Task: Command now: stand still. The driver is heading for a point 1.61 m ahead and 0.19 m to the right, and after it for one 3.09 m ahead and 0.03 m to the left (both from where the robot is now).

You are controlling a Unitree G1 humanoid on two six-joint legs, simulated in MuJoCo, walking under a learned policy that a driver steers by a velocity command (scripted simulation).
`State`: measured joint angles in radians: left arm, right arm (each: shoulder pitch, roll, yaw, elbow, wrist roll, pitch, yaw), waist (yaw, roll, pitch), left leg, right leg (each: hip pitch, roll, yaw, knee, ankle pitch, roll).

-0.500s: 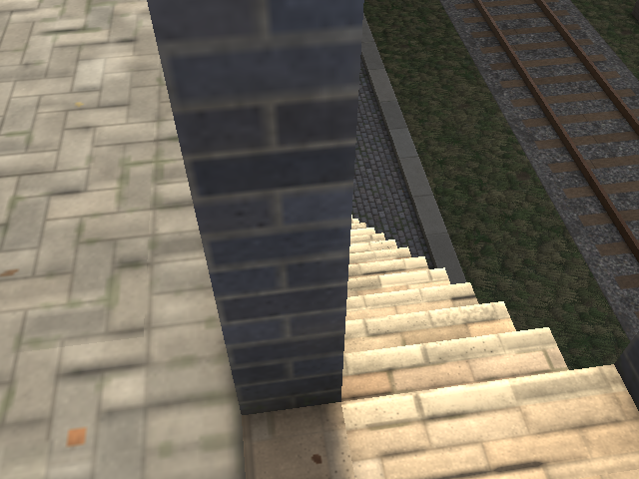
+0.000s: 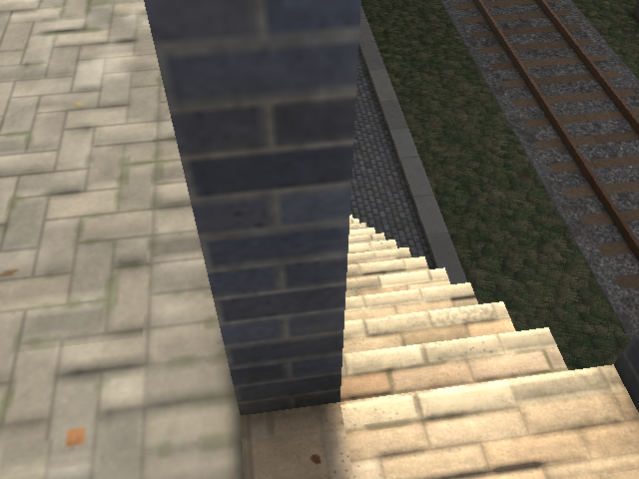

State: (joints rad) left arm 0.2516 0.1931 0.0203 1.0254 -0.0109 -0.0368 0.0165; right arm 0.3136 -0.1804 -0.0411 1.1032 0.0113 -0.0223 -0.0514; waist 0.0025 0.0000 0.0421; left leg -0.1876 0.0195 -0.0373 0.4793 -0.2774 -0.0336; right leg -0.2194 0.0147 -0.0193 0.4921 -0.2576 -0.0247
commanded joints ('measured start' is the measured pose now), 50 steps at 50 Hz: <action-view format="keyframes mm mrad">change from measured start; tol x2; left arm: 1 42 97 17 -27 0 -7 2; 50 33 102 13 -29 -1 -7 -2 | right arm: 1 80 -92 -15 -9 0 -4 -3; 50 86 -92 -14 -2 -1 -3 -5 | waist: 1 0 2 18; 50 1 3 17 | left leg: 1 -52 -1 6 -78 105 22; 50 -50 2 8 -79 110 15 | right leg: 1 16 -40 43 -93 131 -18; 50 21 -41 46 -99 139 -24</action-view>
